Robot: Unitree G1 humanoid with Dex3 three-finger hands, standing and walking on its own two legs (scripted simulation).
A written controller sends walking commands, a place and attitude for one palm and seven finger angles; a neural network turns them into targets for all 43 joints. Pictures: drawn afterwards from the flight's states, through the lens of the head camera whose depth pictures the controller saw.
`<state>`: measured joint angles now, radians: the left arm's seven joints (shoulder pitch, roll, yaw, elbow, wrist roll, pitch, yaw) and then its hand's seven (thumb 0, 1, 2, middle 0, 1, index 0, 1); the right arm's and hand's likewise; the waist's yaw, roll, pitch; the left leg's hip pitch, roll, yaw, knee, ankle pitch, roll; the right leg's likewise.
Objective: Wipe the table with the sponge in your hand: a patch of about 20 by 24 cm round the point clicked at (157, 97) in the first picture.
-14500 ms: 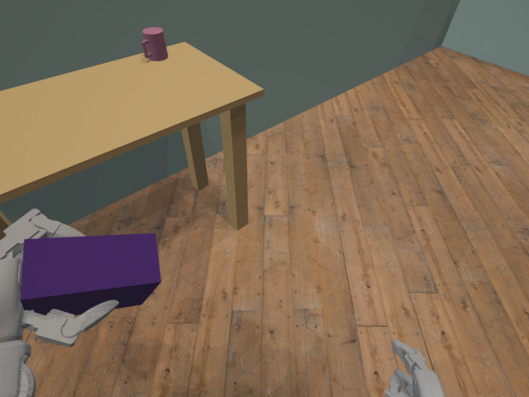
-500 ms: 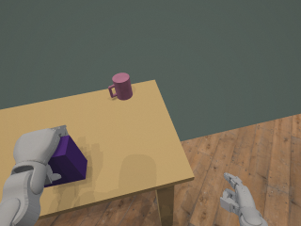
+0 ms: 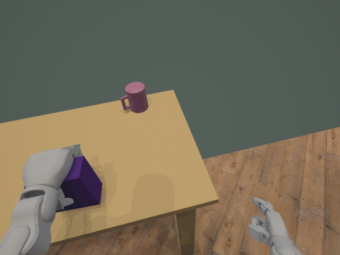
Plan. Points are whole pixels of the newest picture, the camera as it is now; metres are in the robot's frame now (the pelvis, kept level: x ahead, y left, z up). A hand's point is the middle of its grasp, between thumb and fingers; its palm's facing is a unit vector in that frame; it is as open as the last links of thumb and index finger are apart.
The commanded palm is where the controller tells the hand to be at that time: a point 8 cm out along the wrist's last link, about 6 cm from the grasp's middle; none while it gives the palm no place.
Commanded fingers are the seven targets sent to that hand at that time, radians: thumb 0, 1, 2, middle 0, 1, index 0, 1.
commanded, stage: move the sponge above the wiping area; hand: left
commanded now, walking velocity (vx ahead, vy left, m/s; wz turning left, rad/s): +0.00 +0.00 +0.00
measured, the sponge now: (72, 189) +0.23 +0.28 +0.04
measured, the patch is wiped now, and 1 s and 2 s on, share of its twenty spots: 0.00 0.00 0.00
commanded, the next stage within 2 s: lower the sponge onto the table in 0.62 s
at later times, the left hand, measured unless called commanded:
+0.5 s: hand (61, 178) +0.23 +0.29 +0.09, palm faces +0.02 -0.06 -1.00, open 10.0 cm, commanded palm +0.20 +0.28 +0.15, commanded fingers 0.00 0.10 1.30 -1.20 -1.60 -1.20 -1.60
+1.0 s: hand (65, 177) +0.23 +0.28 +0.09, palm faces +0.01 -0.06 -1.00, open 10.0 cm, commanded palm +0.21 +0.28 +0.15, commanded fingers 0.00 0.10 1.30 -1.20 -1.60 -1.20 -1.60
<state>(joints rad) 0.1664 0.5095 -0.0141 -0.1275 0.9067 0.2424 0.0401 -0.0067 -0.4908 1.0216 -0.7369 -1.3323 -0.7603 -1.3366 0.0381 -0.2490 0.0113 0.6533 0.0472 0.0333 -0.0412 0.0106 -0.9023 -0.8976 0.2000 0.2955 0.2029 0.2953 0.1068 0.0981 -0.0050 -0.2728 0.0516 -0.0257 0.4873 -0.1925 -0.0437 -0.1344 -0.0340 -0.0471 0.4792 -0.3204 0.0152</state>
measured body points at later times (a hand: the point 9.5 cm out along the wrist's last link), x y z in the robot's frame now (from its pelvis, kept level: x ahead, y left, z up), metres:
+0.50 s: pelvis +0.00 +0.00 +0.00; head +0.00 -0.04 +0.45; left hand +0.23 +0.29 +0.14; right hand +0.25 -0.21 -0.08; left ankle +0.04 +0.15 -0.74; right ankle -0.04 -0.13 -0.74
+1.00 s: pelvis +0.00 -0.01 +0.00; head -0.01 -0.05 +0.45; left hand +0.23 +0.28 +0.14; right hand +0.25 -0.21 -0.08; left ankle +0.04 +0.15 -0.74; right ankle -0.04 -0.13 -0.74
